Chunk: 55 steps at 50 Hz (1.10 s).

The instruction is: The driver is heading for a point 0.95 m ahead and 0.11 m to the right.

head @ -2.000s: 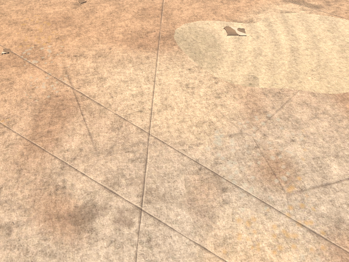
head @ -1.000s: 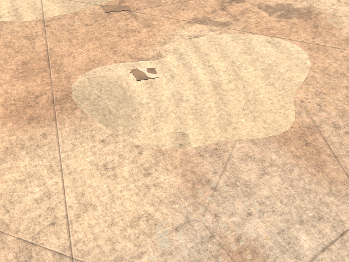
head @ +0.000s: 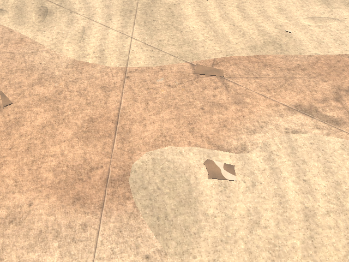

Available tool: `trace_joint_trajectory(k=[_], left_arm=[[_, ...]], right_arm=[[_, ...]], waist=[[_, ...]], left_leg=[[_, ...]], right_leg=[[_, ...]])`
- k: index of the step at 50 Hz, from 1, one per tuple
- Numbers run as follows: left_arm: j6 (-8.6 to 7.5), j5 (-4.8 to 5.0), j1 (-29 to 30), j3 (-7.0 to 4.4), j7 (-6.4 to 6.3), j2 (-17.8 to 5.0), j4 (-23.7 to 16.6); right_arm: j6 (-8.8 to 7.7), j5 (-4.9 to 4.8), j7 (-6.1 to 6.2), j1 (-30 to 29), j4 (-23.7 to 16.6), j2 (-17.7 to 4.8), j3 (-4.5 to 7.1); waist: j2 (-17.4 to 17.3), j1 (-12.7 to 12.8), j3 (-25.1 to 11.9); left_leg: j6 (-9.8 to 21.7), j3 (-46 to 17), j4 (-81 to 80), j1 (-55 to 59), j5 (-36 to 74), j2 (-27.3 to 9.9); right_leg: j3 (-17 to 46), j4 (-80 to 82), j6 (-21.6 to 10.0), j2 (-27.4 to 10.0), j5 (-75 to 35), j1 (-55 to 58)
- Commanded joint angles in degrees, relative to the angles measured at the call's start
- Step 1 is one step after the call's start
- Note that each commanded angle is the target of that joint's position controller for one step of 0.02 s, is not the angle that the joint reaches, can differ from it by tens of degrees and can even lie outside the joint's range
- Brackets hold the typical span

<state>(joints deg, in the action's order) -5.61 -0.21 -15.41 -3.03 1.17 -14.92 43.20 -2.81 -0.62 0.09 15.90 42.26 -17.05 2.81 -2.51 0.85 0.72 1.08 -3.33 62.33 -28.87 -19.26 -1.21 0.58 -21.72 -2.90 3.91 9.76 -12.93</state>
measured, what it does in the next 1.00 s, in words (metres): walks ahead, turning right: left foot, then right foot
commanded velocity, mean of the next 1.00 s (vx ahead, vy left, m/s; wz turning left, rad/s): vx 0.50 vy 0.00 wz -0.25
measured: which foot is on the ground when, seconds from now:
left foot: up 0.00-0.28, down 0.30-0.84, up 0.86-1.00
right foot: down 0.00-0.32, up 0.34-0.82, down 0.84-1.00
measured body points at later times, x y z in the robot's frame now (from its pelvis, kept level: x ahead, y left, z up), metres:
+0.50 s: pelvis +0.27 +0.07 +0.00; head +0.29 +0.08 +0.45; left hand +0.36 +0.35 -0.13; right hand +0.38 -0.21 -0.10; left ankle +0.29 +0.15 -0.74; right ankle +0.25 -0.09 -0.66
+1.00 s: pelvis +0.53 -0.03 -0.01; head +0.57 -0.05 +0.44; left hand +0.74 +0.19 -0.11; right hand +0.56 -0.33 -0.12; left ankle +0.51 +0.15 -0.65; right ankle +0.56 -0.10 -0.74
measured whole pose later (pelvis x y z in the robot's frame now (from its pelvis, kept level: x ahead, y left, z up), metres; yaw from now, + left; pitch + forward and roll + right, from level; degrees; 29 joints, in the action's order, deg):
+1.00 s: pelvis +0.53 -0.03 -0.01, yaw -20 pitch +1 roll +0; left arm -2.6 0.6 -13.5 -4.0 1.8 -16.7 40.1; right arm -6.2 -0.3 -0.1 11.8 44.6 -17.0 2.9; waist -0.7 0.3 3.4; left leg 0.0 -2.1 66.9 -25.0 -21.2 -3.5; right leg 0.4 -27.6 -5.9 5.5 9.7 -18.9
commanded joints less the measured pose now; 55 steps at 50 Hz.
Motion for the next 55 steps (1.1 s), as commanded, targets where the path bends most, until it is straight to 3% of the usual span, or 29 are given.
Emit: trace_joint_trajectory(k=[1,4,7,11,13,14,15,16,17,18,19,20,21,23,26,32,37,40,41,42,43,44,45,46,47,48,49,51,55], left_arm=[[-0.92,0.44,0.8,-1.59,-0.1,-7.5,-2.5],[-0.49,0.82,-0.6,-2.01,-0.42,-9.5,-1.1],[0.04,1.43,-4.2,-2.06,-0.56,-10.6,0.8],[1.14,1.77,-7.5,-2.1,-0.73,-11.2,3.2],[1.86,1.69,-7.3,-2.35,-1.04,-12.2,3.8],[2.13,1.74,-6.5,-2.3,-1.2,-12.4,3.8],[2.22,1.37,-6.4,-1.78,-1.33,-11.3,3.5],[1.92,-0.19,-6.4,-0.31,-1.4,-7.9,1.7],[0.95,0.67,-13.9,1.34,-1.11,-2.3,1.6],[0.4,1.96,-10.0,-0.25,-0.95,-8.9,2.4],[0.14,2.9,-4.9,-1.03,-0.79,-10.8,0.8],[0.26,2.51,-2.5,-0.97,-1.02,-9.9,0.5],[0.69,1.8,-1.7,-1.19,-1.11,-9.2,0.4],[2.11,1.89,-4.1,-1.1,-1.16,-6.9,1.3],[3.38,1.72,-2.3,-1.1,-1.39,-5.3,0.5],[2.83,1.27,7.0,-0.42,0.22,-3.7,-2.6],[2.93,1.36,14.9,-0.07,1.95,-3.5,-7.3],[3.29,1.31,12.3,-1.24,2.6,-5.7,-8.5],[3.48,1.38,7.1,-2.28,2.51,-7.4,-7.6],[3.58,1.51,-1.9,-4.05,1.9,-10.3,-5.4],[4.24,1.62,-10.4,-5.96,0.57,-15.6,-3.6],[3.69,1.91,-7.7,-6.15,0.44,-19.9,-4.5],[3.0,1.57,-9.2,-4.79,0.63,-14.9,-5.7],[2.34,1.12,-7.1,-4.02,0.65,-12.4,-5.4],[2.04,1.31,-3.6,-3.63,0.61,-11.2,-5.7],[2.01,1.07,-0.1,-3.17,0.48,-9.6,-6.5],[1.97,0.37,1.8,-2.64,0.24,-8.3,-7.5],[1.67,0.38,2.6,-2.47,-0.13,-8.0,-7.6],[1.47,0.58,-0.6,-2.55,-1.31,-9.3,-5.2]], right_arm=[[-0.95,0.52,-0.2,-1.6,-4.6,-2.6,0.57],[-1.48,0.72,-0.56,-7.4,-6.0,-1.3,-0.23],[-1.95,0.18,-1.13,-12.9,-7.2,-1.2,-0.45],[-2.32,-0.33,-2.04,-17.7,-9.4,-2.5,-0.07],[-2.52,-0.26,-2.26,-15.8,-9.2,-3.8,0.48],[-2.56,-0.04,-2.09,-11.2,-8.0,-5.2,1.26],[-2.48,0.22,-1.6,-3.2,-5.7,-7.9,2.58],[-2.26,1.11,-0.87,7.6,-4.3,-12.5,3.76],[-1.76,0.91,-1.21,9.1,-3.2,-14.7,4.22],[-1.57,0.42,-1.19,8.8,-3.6,-9.0,2.86],[-1.66,0.32,-1.03,5.3,-3.6,-7.4,2.21],[-1.83,0.69,-1.09,1.5,-3.8,-6.3,1.78],[-2.1,1.0,-1.27,-1.2,-3.7,-4.8,1.44],[-3.09,1.45,-1.43,-3.3,-3.0,-3.6,1.38],[-4.08,1.57,-1.14,-3.6,-1.1,-4.5,1.94],[-3.53,1.26,0.04,-1.7,1.6,-6.7,2.52],[-1.51,0.02,0.47,2.9,4.5,-8.7,3.31],[-0.11,-0.43,1.11,1.8,4.3,-10.9,3.93],[0.43,-0.43,1.42,1.2,4.1,-11.5,4.09],[0.72,-0.59,1.73,0.3,3.7,-11.2,3.87],[0.18,0.67,1.84,1.6,2.5,-8.8,2.8],[-1.64,2.07,0.7,6.7,-0.3,-0.8,0.32],[-3.84,-0.06,-0.27,0.1,-0.7,-6.0,1.13],[-4.98,-1.86,-0.7,-4.7,-2.6,-7.8,1.64],[-5.55,-1.16,-0.39,-5.5,-2.5,-7.1,1.43],[-5.51,0.29,-0.01,-5.4,-2.0,-7.3,1.81],[-4.87,0.8,-0.02,-4.3,-1.7,-7.6,2.15],[-3.46,1.11,-0.15,-2.2,-1.1,-6.2,2.04],[-2.56,1.42,-0.12,-8.3,-2.7,-3.5,1.0]], waist=[[7.9,-0.4,0.6],[6.6,1.3,0.8],[6.2,3.5,1.2],[6.6,3.9,2.3],[7.3,1.9,1.1],[7.1,-1.1,-1.6],[6.0,-4.8,-7.1],[-1.1,-8.6,-16.3],[-15.9,-5.3,-22.8],[-8.2,-7.7,-18.2],[-5.5,-7.1,-10.2],[-2.0,-5.2,-6.3],[-1.9,-3.7,-3.3],[-3.6,-1.1,-2.1],[-1.8,-0.2,0.3],[0.2,-3.0,3.0],[0.7,-5.3,5.1],[-2.1,-2.2,1.3],[-2.8,0.9,-2.0],[-1.6,5.9,-6.6],[5.9,8.8,-12.2],[17.7,1.3,-17.2],[10.5,6.1,-20.6],[8.3,6.1,-12.4],[3.6,3.5,-7.6],[2.7,1.3,-4.8],[3.7,-0.6,-4.1],[4.3,-2.0,-3.8],[5.4,0.0,-1.0]], left_leg=[[-1.2,-0.6,-6.3,-8.9,4.4,-4.5],[-1.8,0.7,-17.9,-6.9,14.1,-4.4],[-1.9,2.0,-26.4,-2.8,21.9,-2.5],[0.0,1.7,-31.6,-2.9,19.1,-1.5],[1.6,2.6,-33.7,1.3,15.4,-0.4],[2.9,4.0,-35.7,8.6,15.3,0.9],[4.8,3.8,-35.7,20.9,16.3,0.4],[9.0,-9.6,-33.6,39.0,19.3,-11.8],[16.6,-33.1,-39.7,53.0,6.9,-22.6],[14.6,-33.6,-43.0,49.0,-1.1,-20.9],[12.4,-25.2,-44.5,41.7,0.5,-19.3],[11.2,-19.5,-46.3,34.5,5.2,-16.9],[10.8,-15.1,-48.4,29.2,8.9,-15.0],[10.5,-9.2,-52.2,22.8,13.3,-13.2],[10.8,-2.6,-54.8,20.5,20.1,-13.3],[8.7,8.5,-56.2,22.9,24.7,-11.6],[7.6,11.5,-52.4,33.3,30.0,-14.9],[5.6,14.0,-42.5,36.5,54.3,-15.2],[4.8,14.9,-34.6,35.8,61.6,-14.5],[3.0,16.2,-22.7,30.6,60.1,-12.3],[0.5,16.3,-4.7,15.9,39.6,-9.4],[-2.7,8.7,13.2,-8.7,-13.7,3.5],[-1.5,-2.4,17.6,-14.6,-14.3,2.2],[-0.3,-2.1,15.7,-18.1,-8.6,-0.3],[0.2,-1.8,10.6,-16.0,-3.7,-2.8],[-0.3,-1.5,5.9,-12.5,-1.1,-4.3],[-0.8,-1.9,4.0,-8.7,0.8,-5.3],[-2.6,-0.6,0.3,-6.0,2.7,-5.8],[-4.9,1.2,-13.7,-6.3,15.7,-5.1]], right_leg=[[15.0,12.7,-10.9,-15.5,-8.7,4.5],[9.9,13.5,-10.0,-14.1,-12.6,3.9],[7.2,13.0,-8.8,-13.5,-12.7,4.1],[8.5,10.1,-7.5,-16.7,-13.9,10.6],[8.4,6.4,-6.3,-17.5,-20.5,13.1],[6.6,1.0,-5.1,-16.1,-28.8,12.7],[4.3,-8.9,-3.5,-13.3,-31.9,9.0],[2.2,-27.4,-1.2,-9.4,-15.2,-3.4],[2.2,-44.0,1.4,-1.1,22.4,-23.0],[7.7,-49.7,1.2,-3.8,23.3,-28.9],[6.8,-49.8,0.8,-6.0,17.8,-31.3],[5.5,-47.7,1.3,-8.3,13.0,-29.3],[5.3,-45.2,1.8,-9.7,9.9,-27.8],[5.5,-43.7,2.6,-11.1,6.2,-22.6],[6.5,-40.6,3.6,-11.3,1.1,-25.0],[2.7,-22.5,3.2,-10.2,-14.5,-24.8],[-0.9,-15.1,0.5,-9.2,-9.6,-28.0],[-5.6,-14.5,-2.5,-4.7,-0.8,-20.3],[-7.0,-14.2,-3.9,-2.3,1.3,-13.4],[-6.8,-10.4,-6.1,0.0,-1.8,-0.1],[6.7,-8.8,-9.8,-7.8,-2.9,17.7],[39.7,-2.2,-20.5,-21.0,7.3,34.2],[45.5,3.9,-20.3,-22.6,11.1,35.8],[36.9,4.8,-17.6,-21.0,6.7,29.8],[30.0,4.9,-15.6,-18.3,0.7,21.4],[25.2,5.5,-14.4,-16.2,-5.6,14.3],[22.6,6.8,-14.1,-14.7,-9.9,9.8],[18.9,8.6,-14.5,-13.9,-16.2,5.2],[11.1,10.2,-12.0,-10.7,-20.2,1.3]])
